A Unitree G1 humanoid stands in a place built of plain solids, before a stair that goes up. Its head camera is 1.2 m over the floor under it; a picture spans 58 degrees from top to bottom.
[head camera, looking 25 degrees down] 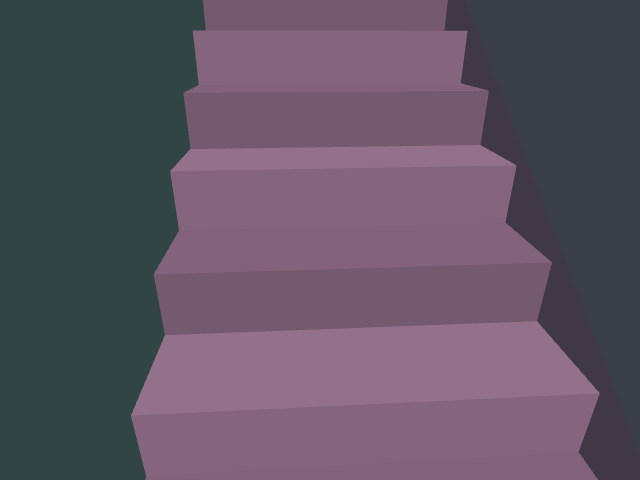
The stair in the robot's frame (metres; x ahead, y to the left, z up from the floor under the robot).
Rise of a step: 0.20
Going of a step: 0.30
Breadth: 1.13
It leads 4 degrees to the left of straight ahead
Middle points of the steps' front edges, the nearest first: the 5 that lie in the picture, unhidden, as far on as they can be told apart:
0.77 -0.13 0.41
1.07 -0.11 0.61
1.37 -0.09 0.82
1.67 -0.07 1.02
1.96 -0.05 1.23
